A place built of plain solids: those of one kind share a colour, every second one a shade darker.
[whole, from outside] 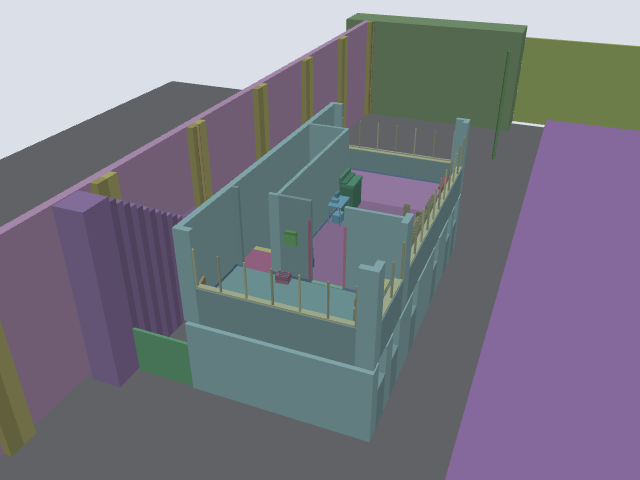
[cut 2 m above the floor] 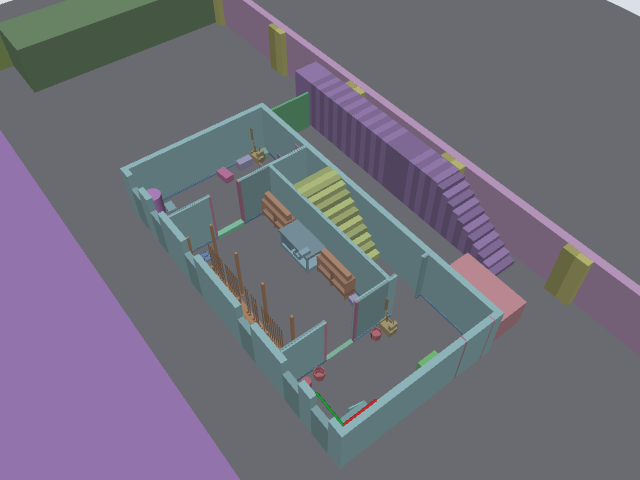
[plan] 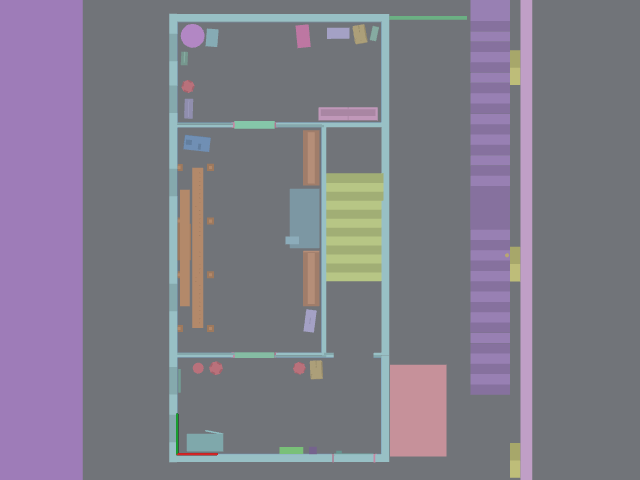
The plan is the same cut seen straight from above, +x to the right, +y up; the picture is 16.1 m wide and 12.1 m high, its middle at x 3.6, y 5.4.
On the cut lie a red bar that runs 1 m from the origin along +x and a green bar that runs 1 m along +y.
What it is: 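A mechanical signal box beside a railway in a town; below a lobby, the locking room and a lamp room, above the operating floor with its lever frame behind one band of glass and beyond a partition the mess room; one straight stair between walls, met straight on from the door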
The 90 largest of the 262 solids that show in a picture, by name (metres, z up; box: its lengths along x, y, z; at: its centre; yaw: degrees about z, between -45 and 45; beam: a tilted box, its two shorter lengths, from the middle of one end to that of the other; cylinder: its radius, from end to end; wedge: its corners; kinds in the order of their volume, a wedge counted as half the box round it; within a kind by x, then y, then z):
{
 "yard_line_bed_1": {"box": [13.5, 39.2, 0.6], "at": [-9.13, 2.44, 0.0]},
 "yard_line_abut_1": {"box": [10.52, 2.15, 5.83], "at": [4.88, -16.08, 2.86]},
 "yard_line_abut_2": {"box": [10.52, 2.4, 5.83], "at": [4.88, 20.84, 2.86]},
 "yard_line_near_1": {"box": [0.3, 34.65, 5.83], "at": [8.8, 2.32, 2.86]},
 "yard_line_dark_1": {"box": [16.2, 0.2, 5.13], "at": [-8.48, -17.26, 2.51]},
 "yard_line_dark_2": {"box": [16.2, 0.2, 5.43], "at": [-8.48, 22.14, 2.66]},
 "yard_line_step_1": {"box": [1.0, 0.26, 1.27], "at": [7.89, 3.19, 0.58]},
 "yard_line_step_2": {"box": [1.0, 0.26, 1.44], "at": [7.89, 3.45, 0.67]},
 "yard_line_step_3": {"box": [1.0, 0.26, 1.61], "at": [7.89, 3.71, 0.76]},
 "yard_line_step_4": {"box": [1.0, 0.26, 1.79], "at": [7.89, 3.97, 0.84]},
 "yard_line_step_5": {"box": [1.0, 0.26, 1.96], "at": [7.89, 4.23, 0.93]},
 "yard_line_step_6": {"box": [1.0, 0.26, 2.14], "at": [7.89, 4.49, 1.02]},
 "yard_line_step_7": {"box": [1.0, 0.26, 2.31], "at": [7.89, 4.75, 1.1]},
 "yard_line_step_8": {"box": [1.0, 0.26, 2.48], "at": [7.89, 5.01, 1.19]},
 "yard_line_step_9": {"box": [1.0, 0.26, 2.66], "at": [7.89, 5.27, 1.28]},
 "yard_line_step_10": {"box": [1.0, 0.26, 2.83], "at": [7.89, 5.53, 1.37]},
 "yard_line_step_11": {"box": [1.0, 1.1, 3.0], "at": [7.89, 6.21, 1.45]},
 "yard_line_step_12": {"box": [1.0, 0.26, 3.18], "at": [7.89, 6.89, 1.54]},
 "yard_line_step_13": {"box": [1.0, 0.26, 3.35], "at": [7.89, 7.15, 1.63]},
 "yard_line_step_14": {"box": [1.0, 0.26, 3.53], "at": [7.89, 7.41, 1.71]},
 "yard_line_step_15": {"box": [1.0, 0.26, 3.7], "at": [7.89, 7.67, 1.8]},
 "yard_line_step_16": {"box": [1.0, 0.26, 3.87], "at": [7.89, 7.93, 1.89]},
 "yard_line_step_17": {"box": [1.0, 0.26, 4.05], "at": [7.89, 8.19, 1.97]},
 "yard_line_step_18": {"box": [1.0, 0.26, 4.22], "at": [7.89, 8.45, 2.06]},
 "yard_line_step_19": {"box": [1.0, 0.26, 4.4], "at": [7.89, 8.71, 2.15]},
 "yard_line_step_20": {"box": [1.0, 0.26, 4.57], "at": [7.89, 8.97, 2.23]},
 "yard_line_step_21": {"box": [1.0, 0.26, 4.74], "at": [7.89, 9.23, 2.32]},
 "yard_line_step_22": {"box": [1.0, 0.26, 4.92], "at": [7.89, 9.49, 2.41]},
 "yard_line_step_23": {"box": [1.0, 0.26, 5.09], "at": [7.89, 9.75, 2.5]},
 "yard_line_step_24": {"box": [1.0, 0.26, 5.26], "at": [7.89, 10.01, 2.58]},
 "yard_line_step_25": {"box": [1.0, 0.26, 5.44], "at": [7.89, 10.27, 2.67]},
 "yard_line_step_26": {"box": [1.0, 0.26, 5.61], "at": [7.89, 10.53, 2.76]},
 "yard_line_step_27": {"box": [1.0, 0.26, 5.79], "at": [7.89, 10.79, 2.84]},
 "yard_line_step_28": {"box": [1.0, 1.0, 5.96], "at": [7.89, 11.42, 2.93]},
 "wall_1": {"box": [0.2, 0.51, 2.95], "at": [-0.1, 0.05, 4.0]},
 "wall_2": {"box": [0.2, 1.11, 2.45], "at": [-0.1, 3.05, 1.18]},
 "wall_3": {"box": [0.2, 7.71, 1.2], "at": [-0.1, 4.15, 3.12]},
 "wall_4": {"box": [0.2, 2.21, 2.45], "at": [-0.1, 5.4, 1.18]},
 "wall_5": {"box": [0.2, 1.11, 2.45], "at": [-0.1, 7.75, 1.18]},
 "wall_6": {"box": [0.2, 2.01, 1.2], "at": [-0.1, 9.6, 3.12]},
 "wall_7": {"box": [0.2, 0.51, 2.95], "at": [-0.1, 10.85, 4.0]},
 "wall_8": {"box": [0.51, 0.2, 2.95], "at": [0.05, -0.1, 4.0]},
 "wall_9": {"box": [0.51, 0.2, 2.95], "at": [0.05, 11.0, 4.0]},
 "wall_10": {"box": [5.55, 0.2, 2.45], "at": [2.58, -0.1, 1.18]},
 "wall_11": {"box": [4.56, 0.2, 1.2], "at": [2.58, -0.1, 3.12]},
 "wall_12": {"box": [5.55, 0.2, 2.45], "at": [2.58, 11.0, 1.18]},
 "wall_13": {"box": [4.56, 0.2, 1.2], "at": [2.58, 11.0, 3.12]},
 "wall_14": {"box": [0.06, 5.86, 2.95], "at": [3.67, 5.37, 4.0]},
 "wall_15": {"box": [0.06, 5.8, 2.45], "at": [3.67, 5.4, 1.18]},
 "wall_16": {"box": [0.06, 5.8, 2.83], "at": [3.73, 5.4, 1.36]},
 "wall_17": {"box": [0.06, 5.8, 2.95], "at": [3.73, 5.4, 4.0]},
 "wall_18": {"box": [0.51, 0.2, 2.95], "at": [5.1, -0.1, 4.0]},
 "wall_19": {"box": [0.51, 0.2, 2.95], "at": [5.1, 11.0, 4.0]},
 "wall_20": {"box": [0.2, 2.7, 2.45], "at": [5.25, 1.15, 1.18]},
 "wall_21": {"box": [0.2, 2.7, 2.95], "at": [5.25, 1.15, 4.0]},
 "wall_22": {"box": [0.2, 5.8, 2.83], "at": [5.25, 5.4, 1.36]},
 "wall_23": {"box": [0.2, 5.8, 2.95], "at": [5.25, 5.4, 4.0]},
 "wall_24": {"box": [0.2, 2.8, 2.45], "at": [5.25, 9.7, 1.18]},
 "wall_25": {"box": [0.2, 2.8, 2.95], "at": [5.25, 9.7, 4.0]},
 "yard_line_near_pier_1": {"box": [0.26, 0.44, 5.83], "at": [8.52, -14.79, 2.86]},
 "yard_line_near_pier_2": {"box": [0.26, 0.44, 5.83], "at": [8.52, -10.28, 2.86]},
 "yard_line_near_pier_3": {"box": [0.26, 0.44, 5.83], "at": [8.52, -9.84, 2.86]},
 "yard_line_near_pier_4": {"box": [0.26, 0.44, 5.83], "at": [8.52, -5.33, 2.86]},
 "yard_line_near_pier_5": {"box": [0.26, 0.44, 5.83], "at": [8.52, -4.89, 2.86]},
 "yard_line_near_pier_6": {"box": [0.26, 0.44, 5.83], "at": [8.52, -0.38, 2.86]},
 "yard_line_near_pier_7": {"box": [0.26, 0.44, 5.83], "at": [8.52, 0.06, 2.86]},
 "yard_line_near_pier_8": {"box": [0.26, 0.44, 5.83], "at": [8.52, 4.57, 2.86]},
 "yard_line_near_pier_9": {"box": [0.26, 0.44, 5.83], "at": [8.52, 5.01, 2.86]},
 "yard_line_near_pier_10": {"box": [0.26, 0.44, 5.83], "at": [8.52, 9.52, 2.86]},
 "yard_line_near_pier_11": {"box": [0.26, 0.44, 5.83], "at": [8.52, 9.96, 2.86]},
 "yard_line_near_pier_12": {"box": [0.26, 0.44, 5.83], "at": [8.52, 14.47, 2.86]},
 "yard_line_near_pier_13": {"box": [0.26, 0.44, 5.83], "at": [8.52, 14.91, 2.86]},
 "yard_line_near_pier_14": {"box": [0.26, 0.44, 5.83], "at": [8.52, 19.42, 2.86]},
 "raised_floor_operating_1": {"box": [3.83, 5.93, 0.25], "at": [1.85, 5.4, 2.65]},
 "raised_floor_operating_2": {"box": [5.28, 2.63, 0.25], "at": [2.58, 1.25, 2.65]},
 "stair_1": {"box": [1.49, 0.25, 0.9], "at": [4.46, 5.16, 0.4]},
 "stair_2": {"box": [1.49, 0.25, 1.12], "at": [4.46, 5.38, 0.51]},
 "stair_3": {"box": [1.49, 0.25, 1.33], "at": [4.46, 5.61, 0.62]},
 "stair_4": {"box": [1.49, 0.25, 1.54], "at": [4.46, 5.83, 0.72]},
 "stair_5": {"box": [1.49, 0.25, 1.76], "at": [4.46, 6.06, 0.83]},
 "stair_6": {"box": [1.49, 0.25, 1.97], "at": [4.46, 6.28, 0.94]},
 "stair_7": {"box": [1.49, 0.25, 2.18], "at": [4.46, 6.51, 1.04]},
 "stair_8": {"box": [1.49, 0.25, 2.4], "at": [4.46, 6.74, 1.15]},
 "stair_9": {"box": [1.49, 0.25, 2.61], "at": [4.46, 6.96, 1.26]},
 "yard_line_bunker_1": {"box": [1.43, 2.32, 1.1], "at": [6.08, 1.1, 0.5]},
 "raised_floor_mess_1": {"box": [5.28, 2.73, 0.25], "at": [2.58, 9.6, 2.65]},
 "raised_floor_landing_1": {"box": [1.58, 1.3, 0.25], "at": [4.42, 7.72, 2.65]},
 "register_desk_1": {"box": [0.5, 0.95, 1.03], "at": [3.25, 3.23, 3.24]},
 "cupboard_steel_low_1": {"box": [0.92, 0.45, 1.05], "at": [0.7, 0.29, 0.47]},
 "yard_line_fence_1": {"box": [1.96, 0.1, 1.65], "at": [6.33, 11.0, 0.78]}
}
